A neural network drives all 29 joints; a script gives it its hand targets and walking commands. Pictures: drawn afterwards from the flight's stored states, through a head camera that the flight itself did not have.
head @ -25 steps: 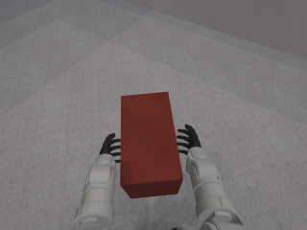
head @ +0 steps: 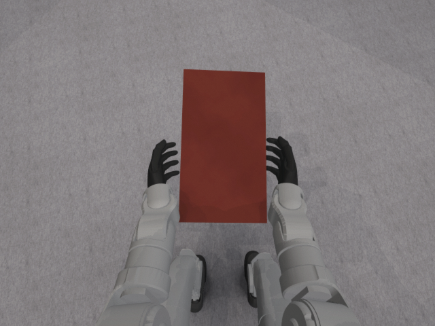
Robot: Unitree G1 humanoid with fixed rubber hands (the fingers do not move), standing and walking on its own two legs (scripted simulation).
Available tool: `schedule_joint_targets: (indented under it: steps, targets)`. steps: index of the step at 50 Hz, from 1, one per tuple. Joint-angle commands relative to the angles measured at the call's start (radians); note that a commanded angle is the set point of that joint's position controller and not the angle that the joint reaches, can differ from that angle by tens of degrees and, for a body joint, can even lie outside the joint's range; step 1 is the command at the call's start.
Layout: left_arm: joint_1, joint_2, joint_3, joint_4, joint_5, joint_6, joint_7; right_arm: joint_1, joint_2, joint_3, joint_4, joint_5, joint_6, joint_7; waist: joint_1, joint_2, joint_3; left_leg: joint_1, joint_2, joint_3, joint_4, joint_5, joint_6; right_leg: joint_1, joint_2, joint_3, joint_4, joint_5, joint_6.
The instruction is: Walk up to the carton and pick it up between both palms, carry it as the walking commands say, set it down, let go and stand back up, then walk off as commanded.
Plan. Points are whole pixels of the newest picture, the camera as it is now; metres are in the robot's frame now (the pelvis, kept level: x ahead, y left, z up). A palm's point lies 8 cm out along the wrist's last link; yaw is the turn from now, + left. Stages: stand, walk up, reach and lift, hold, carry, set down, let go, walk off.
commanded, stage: set down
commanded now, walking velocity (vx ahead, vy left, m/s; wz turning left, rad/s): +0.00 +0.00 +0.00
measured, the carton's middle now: (220, 153) +0.44 +0.03 -0.14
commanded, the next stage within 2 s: none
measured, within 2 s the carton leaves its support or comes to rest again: neither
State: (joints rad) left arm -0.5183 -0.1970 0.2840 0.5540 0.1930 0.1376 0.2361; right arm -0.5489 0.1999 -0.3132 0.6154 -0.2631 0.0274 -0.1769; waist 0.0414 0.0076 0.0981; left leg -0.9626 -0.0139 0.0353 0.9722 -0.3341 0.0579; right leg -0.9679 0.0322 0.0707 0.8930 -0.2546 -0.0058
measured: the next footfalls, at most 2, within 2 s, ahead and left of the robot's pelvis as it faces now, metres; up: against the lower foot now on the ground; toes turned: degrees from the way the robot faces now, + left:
none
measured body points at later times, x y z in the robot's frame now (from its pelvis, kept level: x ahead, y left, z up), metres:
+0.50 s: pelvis +0.00 -0.02 -0.05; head +0.25 -0.01 +0.32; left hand +0.39 +0.13 -0.17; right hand +0.41 -0.11 -0.17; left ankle +0.07 +0.08 -0.67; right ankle +0.10 -0.15 -0.67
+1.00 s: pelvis -0.02 -0.01 -0.13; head +0.27 -0.01 +0.21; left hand +0.43 +0.14 -0.26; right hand +0.44 -0.11 -0.25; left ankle +0.07 +0.08 -0.67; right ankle +0.10 -0.15 -0.67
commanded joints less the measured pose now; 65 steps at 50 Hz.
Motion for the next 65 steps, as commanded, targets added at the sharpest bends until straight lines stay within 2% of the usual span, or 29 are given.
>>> schedule_joint_targets:
  steps: [1, 2, 5, 6, 9, 14, 15, 17, 18, 19, 22, 25, 27, 29, 30, 32, 35, 37, 38, 41, 42, 45, 46, 47, 50, 51, 56, 58, 65]
  targets:
    - [-0.608, -0.545, -0.494, 0.04, -0.029, -0.148, -0.169, -0.464, 0.614, 0.474, 0.174, 0.084, -0.029, 0.164, 0.005, 0.023, -0.831, 0.293, -0.119, -0.16, -0.098, 0.018, -0.048, 0.196, 0.132, 0.021, 0.083, -0.042, -0.017]
    - [-0.633, -0.548, -0.502, 0.042, -0.053, -0.143, -0.162, -0.5, 0.548, 0.439, 0.162, 0.086, -0.039, 0.156, -0.051, 0.057, -0.786, 0.249, -0.101, -0.181, -0.122, -0.061, -0.05, 0.186, 0.132, 0.005, 0.113, -0.049, -0.009]
    - [-0.671, -0.479, -0.472, 0.019, -0.034, -0.166, -0.156, -0.487, 0.63, 0.471, 0.176, 0.085, -0.03, 0.141, 0.027, -0.009, -0.862, 0.222, -0.122, -0.124, -0.064, -0.011, -0.04, 0.219, 0.144, 0.022, 0.112, -0.047, -0.005]
    - [-0.713, -0.457, -0.498, -0.007, -0.057, -0.174, -0.15, -0.503, 0.606, 0.453, 0.197, 0.089, -0.036, 0.137, -0.02, 0.003, -0.864, 0.239, -0.111, -0.155, -0.065, -0.002, -0.044, 0.152, 0.145, 0.011, 0.147, -0.027, -0.003]
    - [-0.692, -0.475, -0.565, -0.066, -0.12, -0.185, -0.145, -0.54, 0.571, 0.535, 0.049, 0.144, -0.061, 0.114, -0.042, -0.019, -1.069, 0.293, -0.129, -0.129, 0.013, 0.145, -0.046, 0.211, 0.14, 0.015, 0.146, 0.065, -0.002]
    - [-0.707, -0.317, -0.531, -0.099, -0.132, -0.196, -0.124, -0.522, 0.497, 0.555, 0.03, 0.175, -0.051, 0.07, -0.001, -0.034, -1.082, 0.245, -0.128, -0.119, 0.06, 0.2, -0.047, 0.15, 0.15, 0.017, 0.206, 0.102, 0.006]
    - [-0.698, -0.316, -0.531, -0.062, -0.142, -0.192, -0.125, -0.527, 0.469, 0.527, 0.032, 0.159, -0.057, 0.067, -0.044, -0.037, -1.067, 0.225, -0.13, -0.127, 0.073, 0.183, -0.056, 0.106, 0.156, 0.002, 0.211, 0.084, 0.013]
    - [-0.629, -0.308, -0.47, -0.003, -0.11, -0.186, -0.122, -0.555, 0.468, 0.535, 0.006, 0.194, -0.052, 0.063, 0.023, -0.035, -1.007, 0.188, -0.133, -0.107, 0.069, 0.143, -0.047, 0.083, 0.16, 0.011, 0.208, 0.033, 0.013]
    - [-0.645, -0.314, -0.479, 0.051, -0.099, -0.177, -0.125, -0.559, 0.471, 0.485, 0.073, 0.178, -0.046, 0.066, -0.029, -0.039, -0.93, 0.128, -0.124, -0.125, 0.075, 0.08, -0.043, 0.015, 0.15, 0.007, 0.221, -0.005, 0.017]
    - [-0.675, -0.276, -0.473, -0.006, -0.115, -0.185, -0.123, -0.575, 0.456, 0.536, 0.031, 0.192, -0.052, 0.06, 0.022, -0.061, -0.994, 0.113, -0.133, -0.116, 0.093, 0.116, -0.051, 0.032, 0.161, 0.005, 0.236, 0.016, 0.026]
    - [-0.712, -0.313, -0.498, 0.013, -0.121, -0.188, -0.131, -0.553, 0.489, 0.501, 0.079, 0.176, -0.051, 0.05, -0.019, -0.036, -1.005, 0.074, -0.138, -0.092, 0.129, 0.099, -0.045, 0.025, 0.151, 0.002, 0.254, 0.013, 0.023]
    - [-0.782, -0.266, -0.558, -0.125, -0.191, -0.201, -0.129, -0.545, 0.492, 0.57, -0.021, 0.198, -0.057, 0.032, -0.039, -0.048, -1.258, 0.15, -0.14, -0.101, 0.2, 0.232, -0.062, 0.07, 0.162, -0.013, 0.313, 0.118, 0.028]
    - [-0.68, -0.313, -0.544, -0.04, -0.167, -0.183, -0.132, -0.596, 0.497, 0.602, -0.121, 0.219, -0.058, 0.037, -0.002, -0.051, -1.293, 0.135, -0.148, -0.098, 0.223, 0.356, -0.055, 0.062, 0.183, -0.013, 0.352, 0.227, 0.037]
    - [-0.731, -0.275, -0.52, -0.058, -0.162, -0.186, -0.126, -0.674, 0.504, 0.607, -0.107, 0.251, -0.054, 0.035, 0.033, -0.05, -1.222, 0.053, -0.153, -0.088, 0.244, 0.251, -0.045, 0.01, 0.17, 0.003, 0.364, 0.137, 0.042]
    - [-0.727, -0.336, -0.544, -0.012, -0.168, -0.174, -0.131, -0.618, 0.494, 0.559, -0.056, 0.209, -0.05, 0.035, -0.053, -0.039, -1.196, 0.078, -0.149, -0.099, 0.232, 0.228, -0.051, -0.021, 0.166, -0.025, 0.366, 0.114, 0.028]
    - [-0.77, -0.313, -0.519, -0.049, -0.169, -0.176, -0.138, -0.674, 0.549, 0.582, -0.061, 0.239, -0.041, 0.042, 0.018, -0.089, -1.199, 0.026, -0.153, -0.094, 0.256, 0.196, -0.036, -0.021, 0.173, -0.012, 0.371, 0.081, 0.033]
    - [-0.792, -0.318, -0.495, 0.046, -0.153, -0.153, -0.135, -0.677, 0.508, 0.521, 0.04, 0.198, -0.019, 0.031, -0.04, -0.076, -1.046, -0.051, -0.15, -0.105, 0.259, 0.065, -0.045, -0.135, 0.166, -0.033, 0.38, -0.043, 0.036]
    - [-0.831, -0.357, -0.514, 0.02, -0.163, -0.148, -0.154, -0.778, 0.555, 0.586, -0.077, 0.242, -0.02, 0.042, 0.02, -0.079, -1.191, -0.107, -0.162, -0.077, 0.308, 0.102, -0.037, -0.047, 0.168, -0.015, 0.42, 0.027, 0.042]
    - [-0.897, -0.351, -0.518, -0.005, -0.177, -0.15, -0.161, -0.754, 0.581, 0.548, -0.009, 0.211, -0.011, 0.038, -0.02, -0.095, -1.189, -0.102, -0.159, -0.082, 0.306, 0.079, -0.041, -0.063, 0.175, -0.032, 0.425, 0.004, 0.035]
    - [-0.951, -0.34, -0.543, -0.047, -0.172, -0.147, -0.149, -0.784, 0.572, 0.541, 0.015, 0.242, -0.008, 0.036, -0.016, -0.048, -1.236, -0.065, -0.153, -0.078, 0.336, 0.116, -0.049, -0.133, 0.178, -0.048, 0.469, 0.015, 0.038]
    - [-0.936, -0.368, -0.508, 0.07, -0.157, -0.129, -0.162, -0.782, 0.557, 0.484, 0.07, 0.186, 0.01, 0.035, -0.059, -0.062, -1.105, -0.167, -0.153, -0.087, 0.333, 0.037, -0.052, -0.194, 0.181, -0.05, 0.465, -0.045, 0.035]
    - [-0.959, -0.431, -0.481, 0.096, -0.114, -0.101, -0.178, -0.835, 0.609, 0.46, 0.118, 0.19, 0.029, 0.067, -0.016, -0.007, -1.086, -0.171, -0.148, -0.088, 0.348, -0.001, -0.058, -0.277, 0.182, -0.05, 0.514, -0.083, 0.032]
    - [-0.996, -0.472, -0.504, 0.093, -0.137, -0.098, -0.182, -0.843, 0.632, 0.439, 0.117, 0.182, 0.031, 0.072, -0.068, -0.034, -1.092, -0.153, -0.153, -0.108, 0.348, -0.027, -0.052, -0.293, 0.178, -0.068, 0.535, -0.089, 0.035]
    - [-0.995, -0.474, -0.469, 0.103, -0.11, -0.087, -0.193, -0.885, 0.659, 0.467, 0.122, 0.18, 0.043, 0.083, -0.022, -0.07, -1.109, -0.199, -0.16, -0.08, 0.369, -0.025, -0.051, -0.267, 0.175, -0.067, 0.53, -0.099, 0.039]
    - [-1.122, -0.513, -0.533, -0.013, -0.141, -0.077, -0.216, -0.93, 0.717, 0.518, 0.059, 0.187, 0.065, 0.107, -0.019, -0.072, -1.348, -0.165, -0.166, -0.067, 0.445, 0.096, -0.06, -0.226, 0.188, -0.073, 0.596, -0.005, 0.043]
    - [-1.16, -0.52, -0.587, -0.052, -0.192, -0.072, -0.22, -0.957, 0.722, 0.529, -0.013, 0.195, 0.068, 0.094, -0.063, -0.083, -1.458, -0.122, -0.164, -0.083, 0.458, 0.116, -0.061, -0.188, 0.183, -0.088, 0.616, 0.019, 0.044]
    - [-1.244, -0.481, -0.65, -0.154, -0.227, -0.043, -0.203, -1.076, 0.685, 0.605, -0.085, 0.276, 0.098, 0.095, 0.003, -0.011, -1.638, -0.007, -0.163, -0.063, 0.506, 0.16, -0.068, -0.186, 0.183, -0.081, 0.678, 0.027, 0.034]
    - [-1.299, -0.514, -0.686, -0.251, -0.286, -0.026, -0.194, -1.116, 0.673, 0.646, -0.18, 0.305, 0.107, 0.09, -0.024, -0.026, -1.824, 0.094, -0.157, -0.079, 0.541, 0.199, -0.074, -0.126, 0.181, -0.097, 0.706, 0.068, 0.029]
    - [-1.431, -0.274, -0.677, -0.363, -0.347, 0.022, -0.161, -1.281, 0.584, 0.821, -0.403, 0.433, 0.176, 0.03, 0.027, -0.093, -2.108, 0.155, -0.148, -0.016, 0.691, 0.349, -0.06, 0.171, 0.168, -0.072, 0.779, 0.234, 0.052]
